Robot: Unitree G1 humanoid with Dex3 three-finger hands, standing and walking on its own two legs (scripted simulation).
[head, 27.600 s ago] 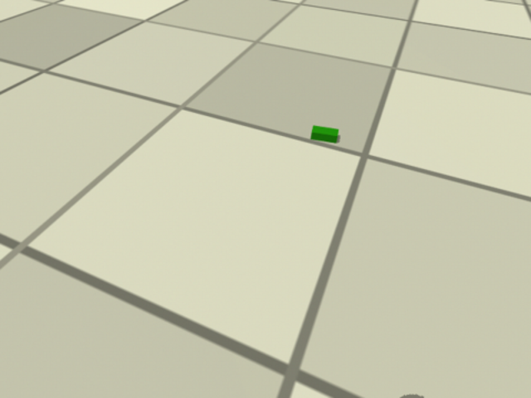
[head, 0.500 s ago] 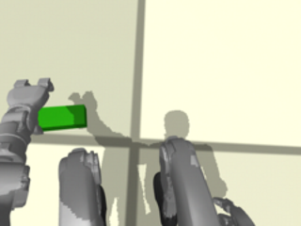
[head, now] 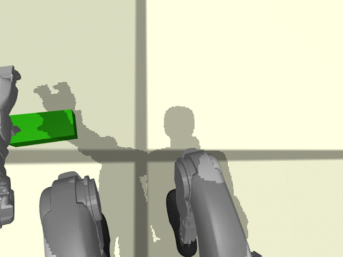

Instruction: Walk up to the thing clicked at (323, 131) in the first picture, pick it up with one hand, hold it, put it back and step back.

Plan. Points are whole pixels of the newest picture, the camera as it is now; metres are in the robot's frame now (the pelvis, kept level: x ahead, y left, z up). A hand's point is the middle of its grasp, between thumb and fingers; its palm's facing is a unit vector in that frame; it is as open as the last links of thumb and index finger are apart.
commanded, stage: home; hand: left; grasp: from above
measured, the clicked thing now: (44, 128) +0.47 +0.26 -0.30
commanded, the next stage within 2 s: none
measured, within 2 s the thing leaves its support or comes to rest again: neither
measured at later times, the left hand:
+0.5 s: hand out of the picture +0.30 +0.25 +0.06, palm faces -0.20 -0.75 -0.63, open 7.6 cm
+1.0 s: hand out of the picture +0.24 +0.21 +0.28, palm faces +0.17 -0.96 -0.23, open 7.4 cm
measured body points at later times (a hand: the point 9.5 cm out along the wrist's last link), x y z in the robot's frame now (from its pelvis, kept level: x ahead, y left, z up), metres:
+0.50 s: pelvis +0.00 +0.00 +0.17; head +0.16 +0.04 +0.59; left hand +0.31 +0.29 +0.10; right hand +0.22 -0.25 +0.07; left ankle +0.07 +0.13 -0.29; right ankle +0.10 -0.13 -0.29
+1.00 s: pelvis +0.06 +0.00 +0.35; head +0.12 +0.03 +0.80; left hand +0.23 +0.26 +0.30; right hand +0.23 -0.21 +0.27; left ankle +0.07 +0.13 -0.29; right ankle +0.10 -0.13 -0.29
